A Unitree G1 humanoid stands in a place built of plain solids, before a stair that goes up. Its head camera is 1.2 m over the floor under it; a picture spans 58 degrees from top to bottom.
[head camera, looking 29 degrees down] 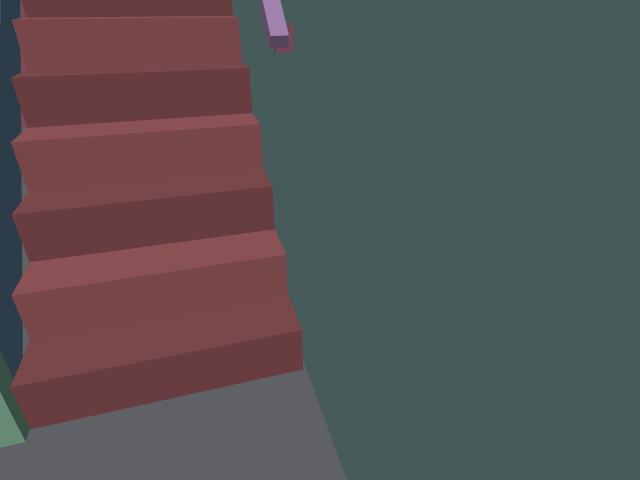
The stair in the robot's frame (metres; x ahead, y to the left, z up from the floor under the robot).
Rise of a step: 0.19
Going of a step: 0.21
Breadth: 0.90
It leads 17 degrees to the left of straight ahead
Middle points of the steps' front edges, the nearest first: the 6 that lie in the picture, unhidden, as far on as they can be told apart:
1.05 0.49 0.19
1.25 0.55 0.38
1.45 0.61 0.57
1.65 0.67 0.76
1.85 0.73 0.95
2.05 0.79 1.13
